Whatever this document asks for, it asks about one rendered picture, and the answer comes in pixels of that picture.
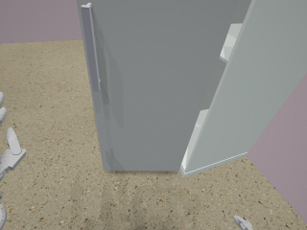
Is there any left robot hand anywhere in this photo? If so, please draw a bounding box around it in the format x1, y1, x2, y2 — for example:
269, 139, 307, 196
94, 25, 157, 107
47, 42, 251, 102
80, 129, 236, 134
0, 92, 26, 181

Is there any fridge door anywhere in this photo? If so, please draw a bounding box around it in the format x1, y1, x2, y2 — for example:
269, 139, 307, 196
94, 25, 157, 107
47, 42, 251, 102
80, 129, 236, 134
76, 0, 240, 172

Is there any right robot hand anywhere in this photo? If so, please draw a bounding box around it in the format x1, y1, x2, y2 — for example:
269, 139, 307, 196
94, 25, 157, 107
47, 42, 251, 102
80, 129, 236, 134
233, 215, 253, 230

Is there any handle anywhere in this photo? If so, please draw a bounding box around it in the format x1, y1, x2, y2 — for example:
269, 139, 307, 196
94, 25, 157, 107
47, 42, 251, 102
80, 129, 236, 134
81, 3, 101, 92

